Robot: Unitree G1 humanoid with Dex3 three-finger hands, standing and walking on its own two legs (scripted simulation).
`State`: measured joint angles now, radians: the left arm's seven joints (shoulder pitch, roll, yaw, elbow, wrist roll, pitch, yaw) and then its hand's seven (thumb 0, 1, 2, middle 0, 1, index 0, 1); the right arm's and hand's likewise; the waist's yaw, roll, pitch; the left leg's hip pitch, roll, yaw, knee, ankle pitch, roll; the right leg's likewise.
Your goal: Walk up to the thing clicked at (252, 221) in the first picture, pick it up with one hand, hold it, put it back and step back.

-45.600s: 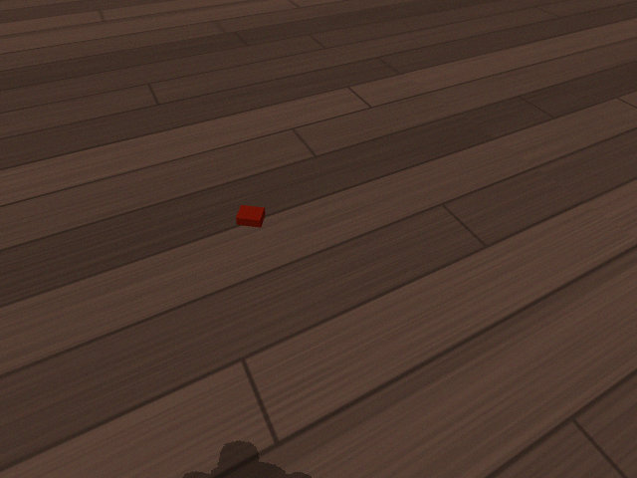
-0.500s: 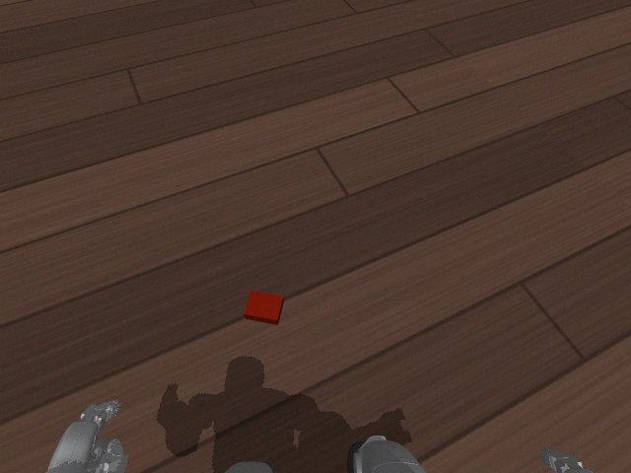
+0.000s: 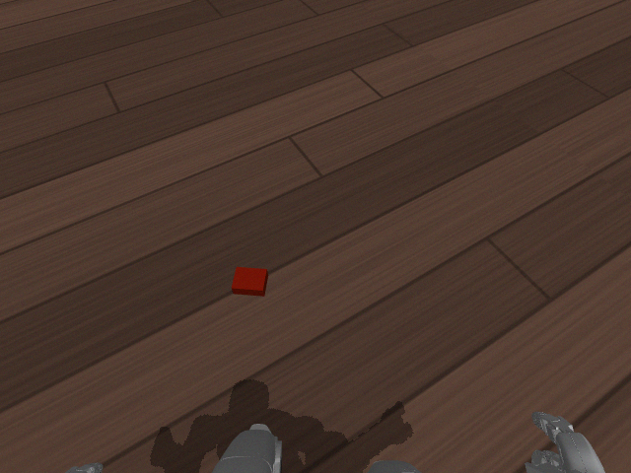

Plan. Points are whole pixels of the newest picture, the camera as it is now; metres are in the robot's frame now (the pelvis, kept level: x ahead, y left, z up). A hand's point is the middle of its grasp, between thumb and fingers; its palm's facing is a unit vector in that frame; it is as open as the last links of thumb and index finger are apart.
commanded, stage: step back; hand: left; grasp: from above
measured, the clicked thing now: (250, 281) +0.73 +0.25 -0.73
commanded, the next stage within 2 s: stand in 1.90 s
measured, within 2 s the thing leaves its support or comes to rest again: neither
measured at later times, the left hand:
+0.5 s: hand out of the picture -0.05 +0.24 -0.13, palm faces +0.08 -0.94 -0.33, open 7.3 cm
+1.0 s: hand out of the picture -0.25 +0.21 -0.13, palm faces +0.11 -0.89 -0.45, open 7.4 cm
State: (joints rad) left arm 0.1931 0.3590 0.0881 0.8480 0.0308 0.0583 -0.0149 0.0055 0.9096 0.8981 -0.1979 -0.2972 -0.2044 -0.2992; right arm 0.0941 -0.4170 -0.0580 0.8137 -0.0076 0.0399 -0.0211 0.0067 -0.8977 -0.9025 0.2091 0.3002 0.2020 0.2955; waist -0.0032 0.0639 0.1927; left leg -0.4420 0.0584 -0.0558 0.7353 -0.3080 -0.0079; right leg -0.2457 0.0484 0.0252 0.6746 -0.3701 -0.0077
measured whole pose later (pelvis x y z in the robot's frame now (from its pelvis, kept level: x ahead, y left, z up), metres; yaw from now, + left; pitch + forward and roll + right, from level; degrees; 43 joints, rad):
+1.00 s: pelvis -0.31 -0.08 +0.00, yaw +7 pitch -2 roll +0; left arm 0.19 0.38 0.07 0.85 0.04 0.01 0.01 0.01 0.90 0.90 -0.20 -0.30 -0.21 -0.30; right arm 0.21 -0.39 -0.05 0.93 -0.02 0.03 0.00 0.01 -0.90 -0.90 0.21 0.30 0.20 0.29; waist 0.02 0.04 0.10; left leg -0.25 -0.03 -0.05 0.69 -0.46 -0.01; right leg -0.36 -0.05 -0.03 0.71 -0.33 0.00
